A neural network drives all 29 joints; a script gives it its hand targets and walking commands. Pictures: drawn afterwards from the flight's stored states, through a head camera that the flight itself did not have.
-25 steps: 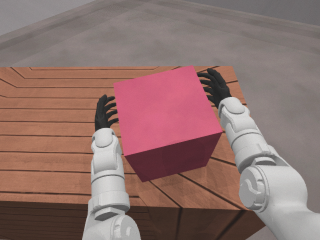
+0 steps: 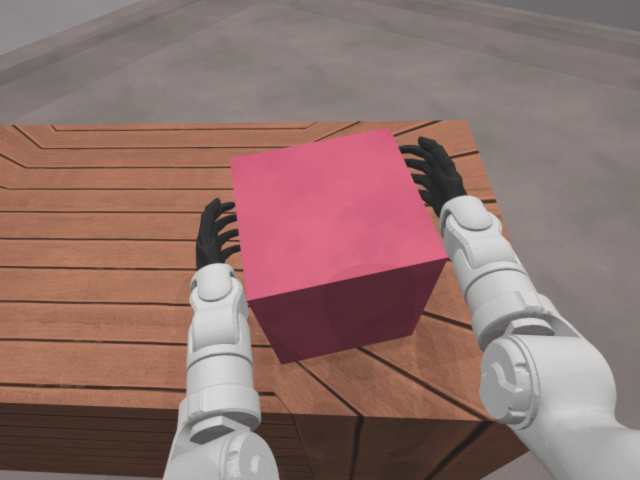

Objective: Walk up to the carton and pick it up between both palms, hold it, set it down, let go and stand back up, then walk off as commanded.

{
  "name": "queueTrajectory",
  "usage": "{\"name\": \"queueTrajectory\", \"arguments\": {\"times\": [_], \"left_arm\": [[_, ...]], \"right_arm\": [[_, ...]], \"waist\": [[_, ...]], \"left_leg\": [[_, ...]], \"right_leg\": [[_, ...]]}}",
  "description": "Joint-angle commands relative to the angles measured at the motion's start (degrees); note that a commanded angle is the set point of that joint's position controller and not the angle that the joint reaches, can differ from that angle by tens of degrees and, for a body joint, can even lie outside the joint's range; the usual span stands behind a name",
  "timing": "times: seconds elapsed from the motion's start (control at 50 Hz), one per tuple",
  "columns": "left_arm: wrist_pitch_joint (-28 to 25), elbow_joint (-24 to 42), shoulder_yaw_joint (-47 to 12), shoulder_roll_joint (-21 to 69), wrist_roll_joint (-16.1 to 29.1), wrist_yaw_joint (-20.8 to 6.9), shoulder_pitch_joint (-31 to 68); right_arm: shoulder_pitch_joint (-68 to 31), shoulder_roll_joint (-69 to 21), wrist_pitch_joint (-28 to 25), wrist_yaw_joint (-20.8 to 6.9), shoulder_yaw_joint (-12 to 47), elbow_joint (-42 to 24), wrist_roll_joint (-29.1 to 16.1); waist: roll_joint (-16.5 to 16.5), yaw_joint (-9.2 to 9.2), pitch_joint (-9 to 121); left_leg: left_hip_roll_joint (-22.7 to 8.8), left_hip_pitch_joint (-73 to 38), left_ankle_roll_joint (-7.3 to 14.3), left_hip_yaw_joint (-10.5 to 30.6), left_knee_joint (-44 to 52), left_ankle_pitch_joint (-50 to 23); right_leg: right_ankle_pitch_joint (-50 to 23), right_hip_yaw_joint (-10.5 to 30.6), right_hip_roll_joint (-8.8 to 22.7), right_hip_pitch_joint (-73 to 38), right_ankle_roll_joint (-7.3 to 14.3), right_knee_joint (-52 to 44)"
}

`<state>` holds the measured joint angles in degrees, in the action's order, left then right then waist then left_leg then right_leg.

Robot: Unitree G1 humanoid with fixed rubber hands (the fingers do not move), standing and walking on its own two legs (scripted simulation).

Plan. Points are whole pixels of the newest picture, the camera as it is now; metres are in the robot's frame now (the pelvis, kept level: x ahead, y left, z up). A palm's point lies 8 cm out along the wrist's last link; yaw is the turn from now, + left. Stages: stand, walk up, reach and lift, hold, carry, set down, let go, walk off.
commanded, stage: set down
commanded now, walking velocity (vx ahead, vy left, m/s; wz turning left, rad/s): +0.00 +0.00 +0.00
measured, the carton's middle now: (330, 256) +0.42 +0.03 +0.04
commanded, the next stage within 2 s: none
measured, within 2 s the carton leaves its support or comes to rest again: rests again in 0.12 s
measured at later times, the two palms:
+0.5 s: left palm (213, 282) +0.36 +0.19 +0.05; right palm (444, 235) +0.43 -0.12 +0.07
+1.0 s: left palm (179, 329) +0.30 +0.22 +0.04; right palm (483, 258) +0.40 -0.17 +0.07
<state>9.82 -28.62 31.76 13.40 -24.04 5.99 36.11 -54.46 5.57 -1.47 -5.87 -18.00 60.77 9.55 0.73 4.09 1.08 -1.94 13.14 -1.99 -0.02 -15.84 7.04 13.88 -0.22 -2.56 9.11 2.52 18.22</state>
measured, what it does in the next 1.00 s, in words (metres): stands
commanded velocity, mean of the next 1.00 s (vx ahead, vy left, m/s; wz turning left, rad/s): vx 0.00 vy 0.00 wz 0.00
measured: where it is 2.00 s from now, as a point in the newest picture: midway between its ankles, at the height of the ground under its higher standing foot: outside the picture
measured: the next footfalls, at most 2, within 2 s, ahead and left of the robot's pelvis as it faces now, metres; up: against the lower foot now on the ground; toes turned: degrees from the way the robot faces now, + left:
none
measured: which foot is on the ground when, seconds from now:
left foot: down 0.00-1.00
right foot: down 0.00-1.00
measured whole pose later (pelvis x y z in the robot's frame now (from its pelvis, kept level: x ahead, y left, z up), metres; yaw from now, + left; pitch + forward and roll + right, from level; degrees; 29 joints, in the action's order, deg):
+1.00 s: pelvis -0.04 +0.01 +0.00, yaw -1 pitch +11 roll -1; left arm -2.2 -39.7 14.4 1.6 -7.6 13.0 26.5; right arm -50.1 21.1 -11.3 -8.7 10.9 75.6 -20.8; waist -1.9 7.3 7.4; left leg -4.0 26.3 -2.2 0.0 -21.0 5.8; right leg 9.3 -0.2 -4.5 20.1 3.4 18.2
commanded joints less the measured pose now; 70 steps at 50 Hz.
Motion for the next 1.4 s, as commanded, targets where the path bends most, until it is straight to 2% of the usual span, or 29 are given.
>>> {"name": "queueTrajectory", "arguments": {"times": [0.0, 0.06, 0.1, 0.14, 0.2, 0.24, 0.3, 0.4, 0.42, 0.52, 0.6, 0.62, 0.68, 0.74, 0.78, 0.8, 0.84, 0.88, 0.9, 0.96, 1.02, 1.08, 1.1, 1.12, 1.16, 1.2, 1.22, 1.3, 1.38], "left_arm": [[-4.68, 0.56, -9.87, -7.33, 5.08, 5.28, 13.64], [-8.40, 0.80, -12.43, -6.80, 7.89, 6.52, 16.65], [-11.39, -0.83, -13.87, -8.06, 10.15, 7.02, 17.40], [-13.77, -4.33, -14.17, -10.73, 12.59, 7.00, 18.48], [-15.57, -9.63, -14.28, -12.89, 14.58, 7.29, 19.27], [-15.93, -12.15, -15.37, -13.62, 16.41, 7.42, 19.28], [-15.45, -17.12, -14.86, -15.14, 17.60, 7.35, 18.49], [-14.73, -20.49, -15.74, -16.60, 19.32, 6.78, 19.63], [-14.67, -20.41, -15.87, -16.83, 20.07, 6.52, 19.04], [-16.92, -16.13, -16.28, -18.28, 20.74, 6.46, 20.19], [-17.12, -12.79, -18.57, -16.93, 21.60, 7.02, 18.63], [-17.09, -11.47, -18.25, -17.22, 21.59, 6.99, 16.91], [-15.70, -13.07, -19.27, -15.98, 21.55, 7.18, 15.14], [-13.67, -10.33, -20.83, -14.73, 21.34, 7.01, 11.09], [-12.88, -10.52, -20.89, -14.60, 21.24, 6.85, 9.14], [-12.66, -9.57, -20.67, -14.93, 20.80, 6.81, 7.49], [-12.72, -4.57, -21.06, -14.85, 21.27, 6.81, 4.72], [-13.54, -0.80, -21.17, -15.61, 22.00, 7.25, 4.20], [-14.10, 1.23, -22.05, -15.20, 22.03, 7.38, 4.72], [-14.80, 5.50, -23.15, -15.15, 22.84, 7.48, 2.23], [-14.51, 6.31, -25.10, -14.76, 23.94, 7.47, 2.05], [-12.86, 4.60, -25.47, -14.46, 23.99, 7.12, -0.05], [-12.22, 4.29, -24.66, -14.91, 23.84, 7.09, -1.23], [-11.67, 5.21, -24.83, -14.53, 23.56, 7.18, -2.36], [-10.31, 7.64, -24.79, -13.26, 22.57, 7.26, -7.50], [-9.79, 11.02, -24.36, -13.64, 22.23, 7.25, -8.60], [-9.22, 11.43, -25.43, -12.54, 22.28, 6.87, -11.11], [-8.46, 14.48, -26.23, -12.60, 21.81, 6.34, -11.66], [-8.84, 16.72, -28.03, -12.15, 21.99, 6.81, -11.52]], "right_arm": [[-14.43, 3.74, -2.95, 1.26, 17.15, 5.72, -13.02], [-16.84, 4.89, -5.30, 2.51, 20.61, 7.80, -17.57], [-18.54, 6.71, -7.59, 3.63, 22.00, 5.60, -19.22], [-21.13, 8.37, -9.33, 4.54, 24.69, 3.10, -21.61], [-22.69, 10.61, -10.26, 5.28, 26.78, 1.61, -24.93], [-22.92, 12.27, -9.74, 4.97, 27.90, 2.79, -26.87], [-22.65, 14.96, -8.67, 4.56, 29.70, 5.47, -28.99], [-23.17, 18.90, -7.93, 3.80, 29.98, 8.93, -30.03], [-23.36, 19.49, -8.19, 3.72, 30.94, 8.04, -30.37], [-22.55, 21.53, -10.31, 3.25, 29.58, 6.44, -30.11], [-21.36, 23.18, -10.76, 1.89, 29.35, 7.91, -31.12], [-19.88, 22.85, -10.70, 1.61, 30.53, 7.26, -32.00], [-18.45, 24.13, -9.98, 0.32, 30.61, 10.08, -32.80], [-14.59, 25.30, -9.31, -0.75, 30.60, 12.76, -33.05], [-12.44, 25.45, -9.01, -1.56, 31.42, 13.37, -33.76], [-11.10, 25.41, -9.20, -1.93, 31.86, 12.89, -33.83], [-8.20, 26.73, -10.28, -2.44, 31.28, 10.29, -33.98], [-8.53, 27.81, -11.90, -3.11, 30.60, 6.67, -34.34], [-8.55, 28.31, -12.49, -3.36, 29.56, 6.28, -34.07], [-6.43, 29.34, -14.45, -4.22, 29.17, 1.80, -35.06], [-5.90, 29.79, -14.94, -5.06, 27.88, 0.74, -35.10], [-3.16, 29.23, -13.69, -5.79, 28.65, 0.40, -35.70], [-1.99, 28.48, -12.96, -6.03, 29.44, 0.45, -35.70], [-0.44, 29.08, -12.99, -6.22, 28.36, 0.50, -35.12], [4.63, 30.01, -12.86, -6.56, 28.14, 1.04, -35.07], [5.45, 30.93, -13.40, -6.85, 27.68, -1.71, -34.99], [7.83, 31.67, -13.55, -6.88, 27.03, -1.58, -34.99], [9.45, 32.62, -14.74, -6.88, 26.05, -5.89, -35.46], [11.04, 32.51, -15.55, -7.73, 24.20, -8.33, -35.07]], "waist": [[1.37, 9.24, 23.69], [0.34, 9.17, 27.37], [0.52, 9.21, 32.58], [2.18, 9.95, 36.13], [1.73, 11.52, 38.99], [0.96, 12.09, 39.33], [1.42, 13.06, 37.54], [1.89, 11.13, 33.91], [2.94, 10.79, 34.33], [2.47, 9.19, 38.17], [0.56, 9.08, 38.81], [1.19, 9.53, 38.97], [0.21, 9.62, 35.08], [-0.40, 8.03, 31.95], [-0.29, 7.86, 28.82], [-0.40, 8.23, 28.45], [0.35, 7.13, 30.72], [0.21, 7.77, 32.84], [-0.62, 6.91, 34.38], [0.38, 6.64, 34.51], [1.07, 5.59, 32.26], [2.50, 5.45, 26.70], [3.58, 6.33, 25.37], [3.34, 5.56, 25.04], [2.96, 4.82, 24.51], [3.71, 5.14, 26.07], [3.61, 3.52, 25.42], [3.30, 2.06, 24.41], [2.16, 1.51, 21.11]], "left_leg": [[1.64, -6.14, 1.35, -6.96, -7.01, -32.70], [1.58, -4.15, 0.39, -7.04, -8.48, -34.28], [1.76, 0.85, -0.16, -7.31, -8.34, -32.10], [1.59, 4.64, -0.23, -6.80, -8.51, -29.62], [0.91, 6.11, -0.77, -6.45, -9.55, -27.30], [0.35, 4.84, -0.82, -6.57, -10.06, -26.17], [0.00, 4.02, -0.82, -6.61, -10.29, -25.18], [0.02, 2.43, -0.75, -5.87, -10.18, -21.97], [0.25, 2.19, -0.64, -5.66, -10.49, -23.24], [0.42, 3.31, -1.04, -4.98, -11.02, -23.82], [-0.43, 0.00, -1.66, -4.59, -11.65, -25.31], [-0.45, -0.84, -1.36, -4.69, -11.68, -25.97], [-0.79, -2.40, -1.51, -4.39, -10.92, -24.04], [-0.83, -3.85, -1.66, -4.07, -10.20, -21.36], [-0.69, -3.66, -1.18, -4.14, -9.60, -20.62], [-0.66, -3.77, -1.17, -4.03, -9.24, -19.73], [-0.59, -4.48, -1.10, -3.37, -9.75, -21.88], [-0.44, -4.42, -1.04, -3.39, -10.00, -22.78], [-0.44, -4.84, -1.33, -3.04, -10.14, -22.68], [-0.24, -4.52, -0.98, -2.84, -10.09, -22.93], [-0.20, -3.34, -0.73, -3.11, -8.97, -18.64], [-0.15, -1.91, 0.33, -3.32, -7.08, -12.28], [-0.08, -1.62, 0.82, -3.53, -6.34, -10.59], [-0.14, -1.97, 0.67, -3.26, -5.87, -9.79], [-0.29, -4.55, 0.57, -2.83, -5.51, -12.36], [-0.07, -5.73, 0.62, -2.66, -5.69, -13.93], [0.08, -6.60, 0.56, -2.09, -5.99, -15.82], [0.51, -6.46, 0.56, -1.67, -6.61, -18.14], [0.40, -5.08, 0.84, -1.77, -6.13, -14.21]], "right_leg": [[-32.74, 1.29, -0.93, -1.74, -2.07, 1.18], [-36.14, 1.93, -1.01, -1.35, -1.39, 2.34], [-41.52, 2.47, -0.44, -4.79, -1.27, 3.99], [-43.11, 2.61, -0.21, -6.70, -1.96, 5.37], [-35.94, 2.44, -0.78, -4.40, -1.74, 5.29], [-28.69, 2.16, -1.32, -0.29, -1.11, 4.14], [-23.07, 1.89, -1.75, 2.34, -0.86, 3.11], [-19.36, 1.65, -2.06, 5.02, -1.17, 2.70], [-21.99, 1.76, -2.04, 3.48, -1.38, 3.14], [-27.01, 2.02, -1.70, 1.10, -1.95, 4.80], [-22.03, 1.03, -2.26, 5.00, -1.14, 3.92], [-22.77, 1.10, -2.24, 4.46, -1.25, 3.85], [-16.20, 0.68, -2.46, 7.65, -0.59, 2.29], [-13.99, 0.27, -2.64, 7.69, -0.34, 1.36], [-13.17, 0.59, -2.46, 6.72, -0.48, 0.96], [-12.67, 0.59, -2.37, 5.86, -0.53, 0.91], [-16.21, 0.45, -2.77, 3.42, -0.70, 1.77], [-16.75, 0.40, -2.89, 3.17, -0.82, 2.32], [-16.79, 0.17, -2.94, 3.88, -0.63, 2.36], [-18.54, 0.46, -2.91, 2.63, -0.87, 2.81], [-14.83, 0.55, -2.40, 3.97, -1.13, 2.09], [-8.93, 1.39, -1.36, 3.83, -1.35, 0.75], [-6.73, 1.72, -1.15, 3.37, -1.36, 0.47], [-6.71, 1.53, -1.17, 2.93, -1.43, 0.40], [-9.21, 1.21, -1.26, 1.30, -1.29, 0.24], [-11.16, 1.13, -1.63, 0.40, -1.25, 0.38], [-13.84, 1.03, -1.77, -0.42, -1.07, 0.54], [-17.40, 1.02, -1.70, -1.48, -0.97, 0.97], [-12.25, 1.17, -1.16, 1.03, -0.48, 0.50]]}}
